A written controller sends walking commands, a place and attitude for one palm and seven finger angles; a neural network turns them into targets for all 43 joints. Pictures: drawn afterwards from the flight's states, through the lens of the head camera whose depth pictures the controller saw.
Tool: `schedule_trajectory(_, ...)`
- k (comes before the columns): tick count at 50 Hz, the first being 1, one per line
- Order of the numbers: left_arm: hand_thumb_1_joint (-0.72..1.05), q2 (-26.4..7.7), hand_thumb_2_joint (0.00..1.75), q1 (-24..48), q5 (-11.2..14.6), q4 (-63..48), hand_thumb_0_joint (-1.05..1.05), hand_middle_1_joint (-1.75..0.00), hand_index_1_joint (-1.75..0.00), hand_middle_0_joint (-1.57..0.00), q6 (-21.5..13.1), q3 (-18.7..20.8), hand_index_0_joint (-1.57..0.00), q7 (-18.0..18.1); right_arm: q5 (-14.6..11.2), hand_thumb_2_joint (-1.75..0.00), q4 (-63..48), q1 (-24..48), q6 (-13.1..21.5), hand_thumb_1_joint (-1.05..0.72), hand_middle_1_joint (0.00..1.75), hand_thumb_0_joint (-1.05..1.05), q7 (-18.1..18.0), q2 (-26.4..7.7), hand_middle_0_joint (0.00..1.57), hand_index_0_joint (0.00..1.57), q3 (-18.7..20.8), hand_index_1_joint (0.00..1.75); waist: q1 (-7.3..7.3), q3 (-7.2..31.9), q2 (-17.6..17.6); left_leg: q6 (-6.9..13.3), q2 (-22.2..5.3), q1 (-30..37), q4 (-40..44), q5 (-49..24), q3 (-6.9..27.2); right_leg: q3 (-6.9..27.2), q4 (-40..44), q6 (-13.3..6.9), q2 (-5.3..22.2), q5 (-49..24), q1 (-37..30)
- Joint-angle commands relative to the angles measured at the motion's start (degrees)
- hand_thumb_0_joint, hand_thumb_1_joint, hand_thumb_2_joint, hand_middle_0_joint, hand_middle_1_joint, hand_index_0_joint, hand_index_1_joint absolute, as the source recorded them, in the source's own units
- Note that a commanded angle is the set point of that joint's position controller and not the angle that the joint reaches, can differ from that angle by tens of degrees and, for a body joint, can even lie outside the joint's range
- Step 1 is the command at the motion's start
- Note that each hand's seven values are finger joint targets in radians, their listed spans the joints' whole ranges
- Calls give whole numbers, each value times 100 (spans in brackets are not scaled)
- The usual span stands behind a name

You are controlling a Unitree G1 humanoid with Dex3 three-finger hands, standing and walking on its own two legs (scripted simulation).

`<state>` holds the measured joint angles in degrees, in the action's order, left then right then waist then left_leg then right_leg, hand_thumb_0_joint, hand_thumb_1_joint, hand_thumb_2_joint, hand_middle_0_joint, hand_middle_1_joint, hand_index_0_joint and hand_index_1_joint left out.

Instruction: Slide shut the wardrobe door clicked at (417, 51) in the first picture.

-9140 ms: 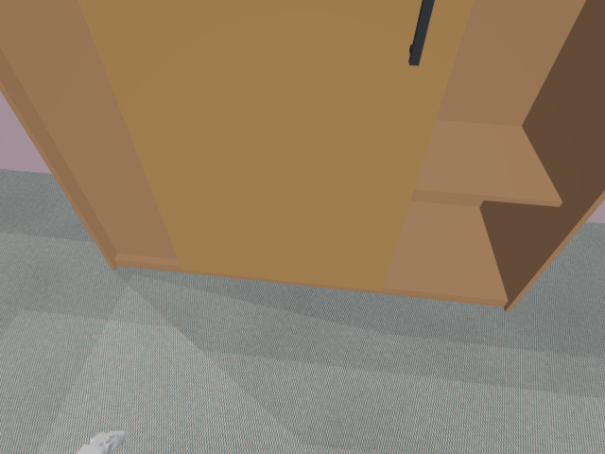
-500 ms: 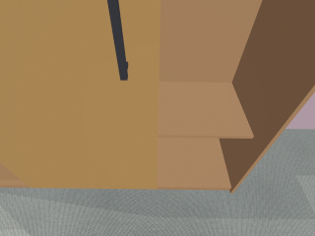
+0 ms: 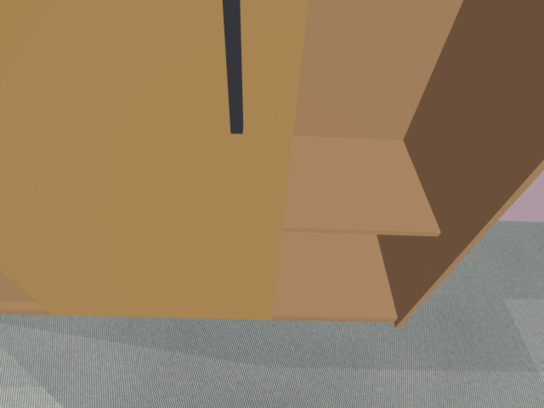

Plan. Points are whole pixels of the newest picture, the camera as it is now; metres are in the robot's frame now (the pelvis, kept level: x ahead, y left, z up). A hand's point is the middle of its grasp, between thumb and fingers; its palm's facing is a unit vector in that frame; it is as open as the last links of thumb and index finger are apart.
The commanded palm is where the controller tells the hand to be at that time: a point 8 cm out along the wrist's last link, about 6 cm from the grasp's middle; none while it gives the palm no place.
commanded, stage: look again from close up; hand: left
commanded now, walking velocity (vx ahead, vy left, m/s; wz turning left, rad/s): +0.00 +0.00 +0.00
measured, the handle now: (235, 60) +0.49 +0.10 +0.26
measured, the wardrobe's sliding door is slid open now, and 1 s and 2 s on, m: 0.47 0.47 0.47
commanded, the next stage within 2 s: raise the hand with hooked fingers in 0.64 s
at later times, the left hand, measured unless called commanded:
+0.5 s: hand out of the picture -0.05 +0.19 -0.18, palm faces +0.01 -0.98 -0.20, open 7.4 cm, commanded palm none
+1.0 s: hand (151, 327) +0.20 +0.17 +0.06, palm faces +0.16 -0.99 -0.05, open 7.8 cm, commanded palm +0.10 +0.24 -0.01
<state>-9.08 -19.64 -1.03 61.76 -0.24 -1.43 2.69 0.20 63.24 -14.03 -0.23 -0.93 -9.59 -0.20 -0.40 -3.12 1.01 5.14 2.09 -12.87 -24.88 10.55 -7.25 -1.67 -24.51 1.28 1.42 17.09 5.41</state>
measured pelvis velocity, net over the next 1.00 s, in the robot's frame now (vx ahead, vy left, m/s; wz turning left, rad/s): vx -0.04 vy -0.02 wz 0.04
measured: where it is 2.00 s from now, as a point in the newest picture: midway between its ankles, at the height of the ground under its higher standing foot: outside the picture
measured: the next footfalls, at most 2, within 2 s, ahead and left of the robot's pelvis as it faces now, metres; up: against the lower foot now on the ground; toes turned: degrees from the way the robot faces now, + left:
none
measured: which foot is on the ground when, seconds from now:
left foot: down 0.00-1.00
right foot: down 0.00-1.00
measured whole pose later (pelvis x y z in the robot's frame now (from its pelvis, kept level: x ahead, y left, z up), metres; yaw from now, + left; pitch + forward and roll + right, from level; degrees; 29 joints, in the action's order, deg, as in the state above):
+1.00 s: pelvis -0.04 -0.02 -0.02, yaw +2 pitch +1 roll +0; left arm -11.6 -16.5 11.5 1.9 -16.5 6.3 -1.8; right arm -1.2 43.1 -14.8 16.8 -2.3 -14.8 -0.6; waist 2.3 4.0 -0.8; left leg 2.9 2.8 -25.2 -35.4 11.8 -4.6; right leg -2.8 -39.4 -1.6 0.0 19.8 20.5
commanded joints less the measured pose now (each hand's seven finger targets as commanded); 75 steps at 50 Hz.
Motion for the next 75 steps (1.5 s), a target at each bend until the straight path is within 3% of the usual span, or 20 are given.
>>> schedule_trajectory(1, 90, -525, 90, -438, 11, -49, 0, -30, -30, -20, -60, 120, -20, 60, 16, -90, -136, -236, 83, -90, 30, 0, -25, -692, 20, 20, 151, 30, 46, -166, -137, -258, -901, 361, 877, 266, 1160, 384, 479, -221, 469, -379, 700)
schedule_trajectory(36, 90, -517, 90, -708, -43, 242, 0, -30, -30, -20, -20, 210, -20, 58, 1, -90, 25, -331, 68, -90, 30, 0, -44, -776, 20, 20, 302, 30, 33, -242, -200, -399, -1013, 389, 1523, 1105, 1326, 308, 371, -176, 388, -127, 967)
schedule_trajectory(37, 90, -481, 90, -528, -159, 205, 0, -30, -30, -20, -128, 70, -20, 188, 54, -90, -490, -163, 93, -90, 30, 0, 27, -879, 20, 20, 173, 30, 105, -481, 562, -485, -1011, -273, 675, 17, 1114, 83, 55, -175, 341, -213, 900)
schedule_trajectory(38, 88, -2869, 89, 3669, 814, -8763, 0, -32, -32, -20, -1336, 1670, -20, 420, -77, -90, -2342, -290, 893, -90, 30, 0, -524, -1705, 20, 20, 494, 30, 767, 1798, -1017, -882, -243, 1764, 236, -482, 779, -303, -56, -228, -258, -856, 1375)
schedule_trajectory(39, 85, -1486, 88, 1934, 416, -7717, 0, -33, -33, -20, -1119, 408, -20, 514, -177, -90, -2115, -76, 1656, -90, 30, 0, -489, -1195, 20, 20, -94, 30, 460, 2150, -1266, -1017, -947, 2248, 852, -478, 1483, -229, -796, -350, -89, -80, 1791)
schedule_trajectory(40, 83, -1045, 87, 887, 418, -6122, 0, -34, -34, -21, -793, 379, -21, 773, -241, -90, -1559, -231, 1863, -90, 30, 0, -332, -1282, 20, 20, -9, 30, 177, 1939, -1092, -981, -873, 1632, 1065, 317, 1607, 8, -1297, -336, -77, 379, 2222)
schedule_trajectory(41, 81, -106, 86, -395, 599, -6308, 0, -36, -36, -21, -338, -138, -21, 711, -266, -90, -1860, -364, 1928, -90, 30, 0, -221, -1060, 20, 20, 85, 30, 270, 1335, -893, -942, -912, 1141, 1145, 1096, 1640, -154, -1418, -312, -93, 482, 2255)
schedule_trajectory(44, 74, -628, 83, -177, 1048, -7490, 0, -40, -40, -21, -752, 434, -21, 422, -355, -90, -2502, 140, 2192, -90, 30, 0, -356, -1326, 20, 20, 163, 30, 140, 665, -282, -718, -611, 16, 541, 1918, 1416, -204, -630, -241, -139, 427, 1737)
schedule_trajectory(46, 69, -901, 81, -218, 1171, -6907, 0, -43, -43, -22, -1278, 1049, -22, 25, -117, -90, -2723, 264, 2144, -90, 30, 0, -278, -1364, 20, 20, 206, 30, 121, 395, 407, -597, -410, -605, -93, 1647, 1354, -157, -417, -271, -165, 688, 2152)
schedule_trajectory(49, 62, -574, 78, -1642, 1648, -4888, 0, -48, -48, -22, -2317, 1507, -22, -1151, -112, -90, -3009, 513, 1894, -90, 30, 0, -48, -1269, 20, 20, 330, 30, -236, -217, 1717, -580, -232, -2010, -1056, 1208, 908, -160, -732, -355, -194, 1325, 2707)
schedule_trajectory(51, 57, -1088, 76, -1719, 1849, -4781, 0, -51, -51, -22, -2525, 1980, -22, -1988, -142, -90, -3540, 828, 1748, -90, 30, 0, 5, -1389, 20, 20, 441, 30, -404, 133, 1329, -541, -56, -2416, -1552, 1140, 604, 294, -919, -376, -82, 1299, 2508)
schedule_trajectory(53, 53, -1469, 74, -1574, 1870, -5332, 0, -54, -54, -23, -1931, 2187, -23, -2307, -289, -90, -4027, 1058, 1615, -90, 30, 0, 26, -1366, 20, 20, 425, 30, -629, 515, -82, -497, 82, -2215, -1499, 1131, 512, 495, -854, -390, -4, 1263, 2115)
schedule_trajectory(54, 50, -1468, 73, -1307, 1982, -5948, 0, -55, -55, -23, -1653, 2112, -23, -2383, -332, -90, -4290, 1210, 1595, -90, 30, 0, 0, -1341, 20, 20, 344, 30, -602, 663, -331, -459, 81, -2107, -1445, 1309, 528, 500, -788, -373, 3, 1555, 2133)
schedule_trajectory(58, 41, -2032, 69, 90, 2253, -8209, 0, -62, -62, -24, -1859, 2670, -24, -1997, -164, -90, -4344, 716, 1672, -90, 30, 0, -198, -1148, 20, 20, 273, 30, -227, 1262, -688, -329, -120, -1734, -1772, 1228, 758, 773, -746, -287, -75, 1794, 2442)
schedule_trajectory(61, 34, -1876, 66, 824, 2138, -9294, 0, -66, -66, -24, -2762, 2295, -24, -1702, -106, -90, -3945, 437, 1884, -90, 30, 0, -251, -1097, 20, 20, 227, 30, 119, 1365, -1270, -246, -231, -1120, -1914, 785, 929, 712, -836, -386, -179, 1132, 2543)
schedule_trajectory(64, 27, -1698, 63, 1067, 2233, -8903, 0, -70, -70, -25, -3060, 1778, -25, -1992, -208, -90, -3525, 368, 2131, -90, 30, 0, -353, -1254, 20, 20, 141, 30, 386, 1053, -1057, -208, -299, -1059, -2013, 735, 1085, 681, -791, -305, -187, 754, 2589)
schedule_trajectory(66, 22, -1773, 61, 1040, 2260, -8210, 0, -74, -74, -25, -2786, 1662, -25, -2356, -295, -90, -3371, 405, 2264, -90, 30, 0, -413, -1340, 20, 20, 109, 30, 456, 789, -640, -183, -300, -1090, -1945, 777, 1159, 734, -573, -180, -133, 609, 2517)
schedule_trajectory(70, 13, -2347, 57, 1050, 2147, -6860, 0, -80, -80, -25, -1406, 2206, -25, -2800, -414, -90, -3316, 579, 2131, -90, 30, 0, -541, -1400, 20, 20, 104, 30, 127, 627, -108, -213, -317, -1286, -1678, 665, 1187, 990, -218, -6, 79, 505, 2106)
schedule_trajectory(73, 6, -2948, 54, 871, 2383, -6787, 0, -84, -84, -26, -650, 3183, -26, -2769, -387, -90, -3518, 877, 2031, -90, 30, 0, -538, -1346, 20, 20, 44, 30, -292, 1411, 76, -298, -306, -1136, -1578, 141, 1256, 1122, -321, 146, 331, -643, 1102)
schedule_trajectory(75, 1, -2879, 52, 651, 2675, -7501, 0, -87, -87, -26, -646, 3643, -26, -2634, -371, -90, -3697, 919, 2053, -90, 30, 0, -469, -1175, 20, 20, -24, 30, -456, 2126, 221, -330, -286, -903, -1496, -456, 1182, 951, -590, 281, 380, -2292, 427)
